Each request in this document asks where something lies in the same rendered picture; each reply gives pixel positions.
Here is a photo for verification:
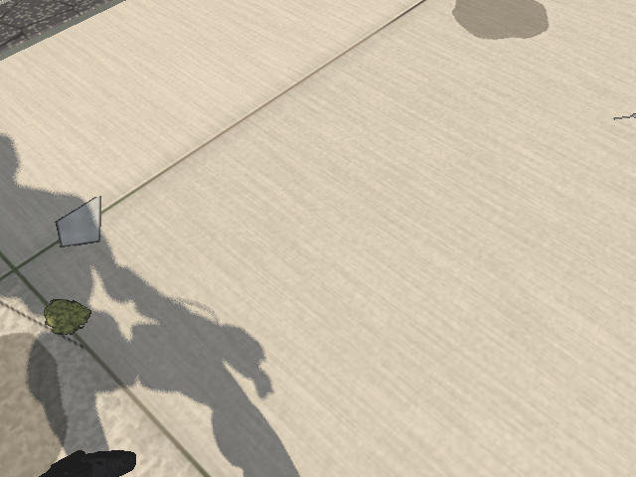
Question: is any robot left hand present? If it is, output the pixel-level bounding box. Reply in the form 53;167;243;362
39;450;136;477

